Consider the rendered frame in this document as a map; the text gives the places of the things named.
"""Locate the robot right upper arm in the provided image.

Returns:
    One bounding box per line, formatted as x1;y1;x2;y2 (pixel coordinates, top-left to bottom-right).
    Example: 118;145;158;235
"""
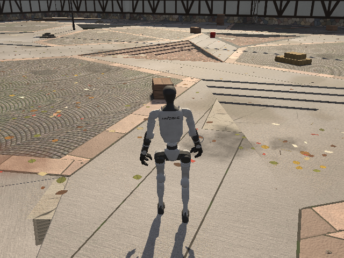
182;108;197;137

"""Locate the robot left upper arm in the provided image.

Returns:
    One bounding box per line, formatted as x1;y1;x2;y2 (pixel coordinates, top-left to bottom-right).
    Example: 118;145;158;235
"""
146;109;159;139

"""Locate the robot torso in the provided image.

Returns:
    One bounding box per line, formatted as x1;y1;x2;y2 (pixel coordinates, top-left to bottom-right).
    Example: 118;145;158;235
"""
158;106;183;161

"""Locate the robot left forearm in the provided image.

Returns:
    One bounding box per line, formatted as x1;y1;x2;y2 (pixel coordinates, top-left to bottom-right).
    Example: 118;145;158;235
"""
141;131;151;155

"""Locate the robot right hand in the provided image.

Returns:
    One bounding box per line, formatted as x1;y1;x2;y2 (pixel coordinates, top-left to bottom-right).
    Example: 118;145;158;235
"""
190;147;203;158

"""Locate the robot right forearm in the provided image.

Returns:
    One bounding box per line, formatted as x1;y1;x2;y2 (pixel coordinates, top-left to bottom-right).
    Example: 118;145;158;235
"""
191;128;202;148

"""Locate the right robot thigh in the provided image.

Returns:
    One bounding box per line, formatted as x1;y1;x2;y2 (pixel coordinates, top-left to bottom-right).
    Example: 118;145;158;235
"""
180;149;191;188

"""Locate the robot left hand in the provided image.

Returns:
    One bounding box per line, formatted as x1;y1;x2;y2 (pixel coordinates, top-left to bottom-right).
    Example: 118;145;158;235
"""
140;153;152;166

